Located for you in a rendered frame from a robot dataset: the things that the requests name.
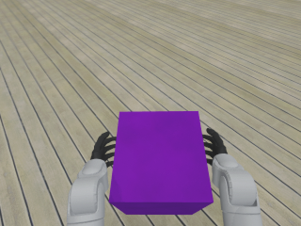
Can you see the right robot hand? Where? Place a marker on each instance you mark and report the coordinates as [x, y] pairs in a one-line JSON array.
[[217, 145]]

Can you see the left robot forearm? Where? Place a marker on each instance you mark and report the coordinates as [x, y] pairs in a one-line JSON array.
[[86, 198]]

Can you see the right robot forearm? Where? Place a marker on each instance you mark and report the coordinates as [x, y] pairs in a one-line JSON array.
[[238, 192]]

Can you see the left robot hand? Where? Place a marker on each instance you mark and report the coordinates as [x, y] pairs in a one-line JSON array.
[[100, 149]]

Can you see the carton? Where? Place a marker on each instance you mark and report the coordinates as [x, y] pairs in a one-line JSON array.
[[160, 165]]

